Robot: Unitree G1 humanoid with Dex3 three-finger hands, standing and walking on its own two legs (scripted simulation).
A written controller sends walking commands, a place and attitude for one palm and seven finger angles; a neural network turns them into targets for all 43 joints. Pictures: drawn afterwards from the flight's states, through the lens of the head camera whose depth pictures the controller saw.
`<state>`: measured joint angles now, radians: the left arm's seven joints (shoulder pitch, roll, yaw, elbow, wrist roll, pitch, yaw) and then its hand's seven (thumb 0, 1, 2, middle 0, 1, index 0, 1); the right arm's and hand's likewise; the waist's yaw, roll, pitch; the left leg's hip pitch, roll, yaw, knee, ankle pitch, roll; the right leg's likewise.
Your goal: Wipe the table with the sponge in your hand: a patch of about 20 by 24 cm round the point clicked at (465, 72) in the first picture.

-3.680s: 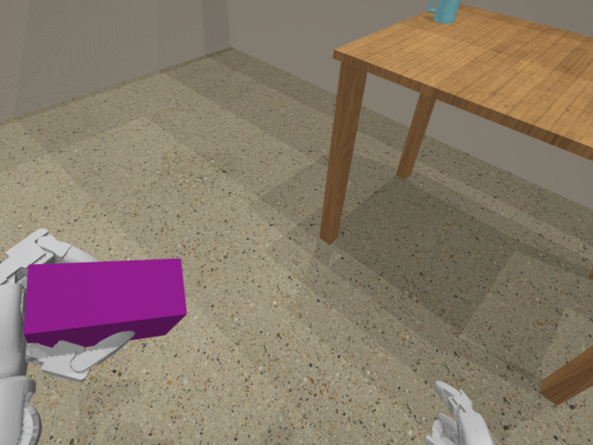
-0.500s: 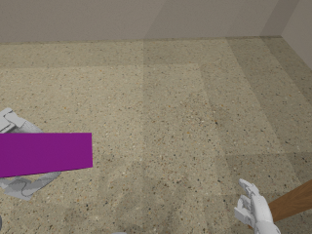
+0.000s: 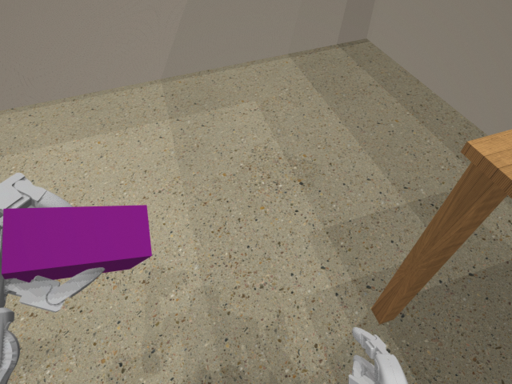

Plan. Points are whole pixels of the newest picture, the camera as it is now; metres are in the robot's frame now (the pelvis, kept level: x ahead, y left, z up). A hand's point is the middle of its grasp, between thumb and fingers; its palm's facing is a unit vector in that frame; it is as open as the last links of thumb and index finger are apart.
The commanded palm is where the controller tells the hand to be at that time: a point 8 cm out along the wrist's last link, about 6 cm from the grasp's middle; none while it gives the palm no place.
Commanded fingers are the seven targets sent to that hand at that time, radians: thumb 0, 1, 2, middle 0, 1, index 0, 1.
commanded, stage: turn to face it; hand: left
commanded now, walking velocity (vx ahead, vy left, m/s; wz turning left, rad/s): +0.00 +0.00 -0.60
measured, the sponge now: (100, 242) +0.23 +0.21 +0.17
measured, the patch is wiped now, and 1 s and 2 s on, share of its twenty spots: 0.00 0.00 0.00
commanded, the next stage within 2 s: none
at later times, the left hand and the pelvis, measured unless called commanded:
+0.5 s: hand (139, 282) +0.18 +0.14 +0.18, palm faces +0.22 -0.88 -0.43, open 9.8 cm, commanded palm +0.15 +0.18 +0.19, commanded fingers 0.00 0.10 1.30 -1.20 -1.60 -1.20 -1.60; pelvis -0.08 -0.05 +0.01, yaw -14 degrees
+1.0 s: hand (351, 372) +0.13 -0.07 +0.18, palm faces -0.21 -0.80 -0.56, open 9.8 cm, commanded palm +0.10 +0.03 +0.19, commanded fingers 0.00 0.10 1.30 -1.20 -1.60 -1.20 -1.60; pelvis -0.19 -0.11 +0.00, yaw -33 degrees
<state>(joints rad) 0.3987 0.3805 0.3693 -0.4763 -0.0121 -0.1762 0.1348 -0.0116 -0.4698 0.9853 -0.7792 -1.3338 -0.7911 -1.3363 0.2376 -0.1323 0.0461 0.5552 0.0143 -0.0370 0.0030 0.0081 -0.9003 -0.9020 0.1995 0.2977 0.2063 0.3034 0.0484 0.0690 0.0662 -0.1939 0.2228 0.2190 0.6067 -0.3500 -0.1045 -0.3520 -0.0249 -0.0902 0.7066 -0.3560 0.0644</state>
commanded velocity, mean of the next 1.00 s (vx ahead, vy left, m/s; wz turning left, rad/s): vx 0.00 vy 0.00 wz -0.60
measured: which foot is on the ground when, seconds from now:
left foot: down 0.00-0.04, up 0.06-0.50, down 0.52-0.80, up 0.82-1.00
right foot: up 0.00-0.00, down 0.02-0.52, up 0.54-0.76, down 0.78-1.00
